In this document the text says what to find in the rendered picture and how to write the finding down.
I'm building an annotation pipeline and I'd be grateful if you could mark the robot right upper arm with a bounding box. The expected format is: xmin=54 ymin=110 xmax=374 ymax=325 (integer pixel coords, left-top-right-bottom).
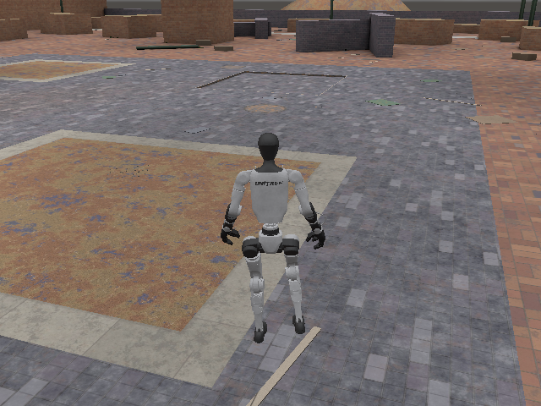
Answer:
xmin=287 ymin=169 xmax=313 ymax=216

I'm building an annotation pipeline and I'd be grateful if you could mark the robot left hand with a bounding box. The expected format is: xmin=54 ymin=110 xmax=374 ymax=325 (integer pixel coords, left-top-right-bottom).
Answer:
xmin=221 ymin=229 xmax=240 ymax=245

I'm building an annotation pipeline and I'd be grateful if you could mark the robot head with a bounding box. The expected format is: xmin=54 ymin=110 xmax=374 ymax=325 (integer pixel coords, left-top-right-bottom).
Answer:
xmin=255 ymin=133 xmax=283 ymax=173

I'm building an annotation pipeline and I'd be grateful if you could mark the robot right hand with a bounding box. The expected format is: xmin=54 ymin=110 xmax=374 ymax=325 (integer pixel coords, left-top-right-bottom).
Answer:
xmin=306 ymin=230 xmax=325 ymax=250

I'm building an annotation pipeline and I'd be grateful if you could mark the robot left forearm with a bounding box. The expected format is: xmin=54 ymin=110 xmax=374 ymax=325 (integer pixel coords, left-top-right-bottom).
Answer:
xmin=222 ymin=203 xmax=237 ymax=232

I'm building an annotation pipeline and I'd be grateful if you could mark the robot right forearm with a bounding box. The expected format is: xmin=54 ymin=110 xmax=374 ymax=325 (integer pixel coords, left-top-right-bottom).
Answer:
xmin=304 ymin=202 xmax=323 ymax=234

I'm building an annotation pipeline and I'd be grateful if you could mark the robot left upper arm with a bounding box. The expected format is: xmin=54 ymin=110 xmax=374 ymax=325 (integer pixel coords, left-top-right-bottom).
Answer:
xmin=228 ymin=170 xmax=252 ymax=216

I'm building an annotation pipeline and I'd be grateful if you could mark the left robot foot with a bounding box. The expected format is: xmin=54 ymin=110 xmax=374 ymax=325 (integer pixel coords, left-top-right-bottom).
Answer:
xmin=254 ymin=321 xmax=267 ymax=343

